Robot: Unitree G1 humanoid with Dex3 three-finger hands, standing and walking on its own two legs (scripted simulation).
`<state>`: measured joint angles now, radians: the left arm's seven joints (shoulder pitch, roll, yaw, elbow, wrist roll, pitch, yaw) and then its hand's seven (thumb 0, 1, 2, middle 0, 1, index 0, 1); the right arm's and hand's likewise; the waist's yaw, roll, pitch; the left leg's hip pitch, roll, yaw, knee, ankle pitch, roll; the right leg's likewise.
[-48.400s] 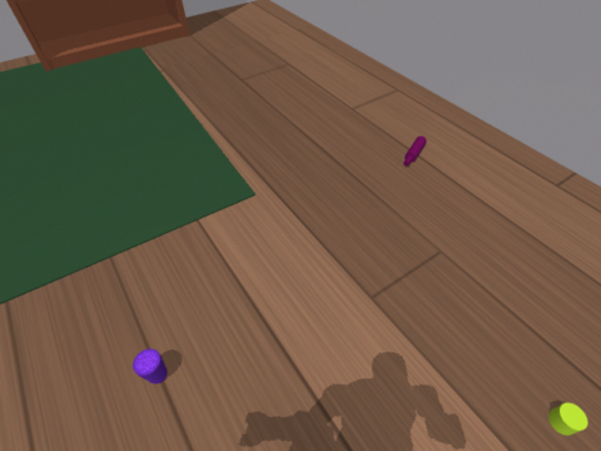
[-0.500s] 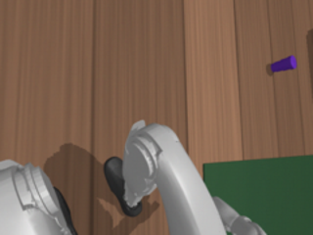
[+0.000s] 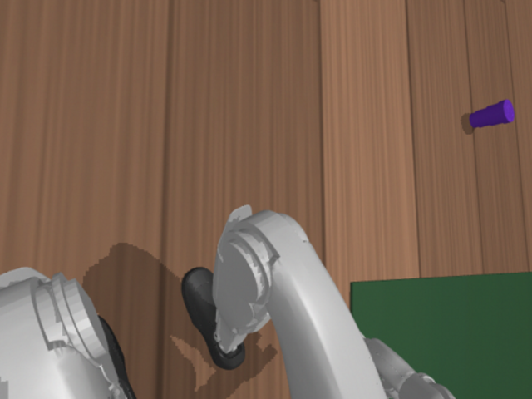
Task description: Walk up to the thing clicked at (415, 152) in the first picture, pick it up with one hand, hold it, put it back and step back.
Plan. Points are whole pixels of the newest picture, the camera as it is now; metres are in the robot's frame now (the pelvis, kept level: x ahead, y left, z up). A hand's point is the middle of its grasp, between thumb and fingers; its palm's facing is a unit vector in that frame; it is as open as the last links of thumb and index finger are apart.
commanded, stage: settle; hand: left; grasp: from above
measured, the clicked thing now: out of the picture +0.45 +0.36 -0.28
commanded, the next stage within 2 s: lift in 0.64 s
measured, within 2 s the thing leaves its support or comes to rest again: neither
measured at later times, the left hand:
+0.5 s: hand out of the picture +0.42 +0.39 -0.17, palm faces -0.45 -0.13 -0.88, open 8.4 cm
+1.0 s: hand out of the picture +0.41 +0.39 -0.11, palm faces -0.47 -0.15 -0.87, open 8.5 cm
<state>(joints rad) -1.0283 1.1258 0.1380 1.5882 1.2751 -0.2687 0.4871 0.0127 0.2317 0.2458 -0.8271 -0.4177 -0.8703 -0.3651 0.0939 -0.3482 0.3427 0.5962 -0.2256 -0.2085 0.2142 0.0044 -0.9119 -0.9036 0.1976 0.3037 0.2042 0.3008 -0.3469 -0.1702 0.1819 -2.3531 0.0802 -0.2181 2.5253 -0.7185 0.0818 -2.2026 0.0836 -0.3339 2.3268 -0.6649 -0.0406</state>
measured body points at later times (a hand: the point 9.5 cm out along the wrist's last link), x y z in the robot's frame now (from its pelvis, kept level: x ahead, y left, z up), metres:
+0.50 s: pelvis +0.00 +0.00 +0.01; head +0.24 +0.13 +0.37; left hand +0.44 +0.40 -0.12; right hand +0.12 -0.25 -0.07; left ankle +0.06 +0.11 -0.28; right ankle +0.11 -0.08 -0.28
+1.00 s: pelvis +0.00 +0.00 +0.05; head +0.23 +0.11 +0.41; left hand +0.43 +0.39 -0.06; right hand +0.09 -0.26 -0.05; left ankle +0.06 +0.11 -0.28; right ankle +0.11 -0.08 -0.28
